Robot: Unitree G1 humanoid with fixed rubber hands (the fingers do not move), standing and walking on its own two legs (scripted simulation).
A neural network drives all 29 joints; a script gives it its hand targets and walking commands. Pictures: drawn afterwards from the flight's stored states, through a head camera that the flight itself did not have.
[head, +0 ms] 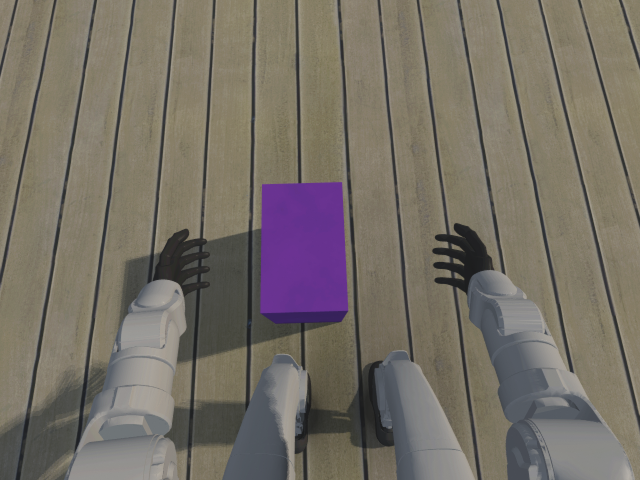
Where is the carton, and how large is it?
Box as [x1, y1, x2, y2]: [260, 182, 347, 323]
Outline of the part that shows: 341,182 262,184 260,312 275,323 340,321 347,311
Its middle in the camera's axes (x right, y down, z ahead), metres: -0.03 +0.04 +0.97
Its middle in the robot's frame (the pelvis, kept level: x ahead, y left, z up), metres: +0.48 +0.06 -0.54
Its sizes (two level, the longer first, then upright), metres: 0.290 0.182 0.284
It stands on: the floor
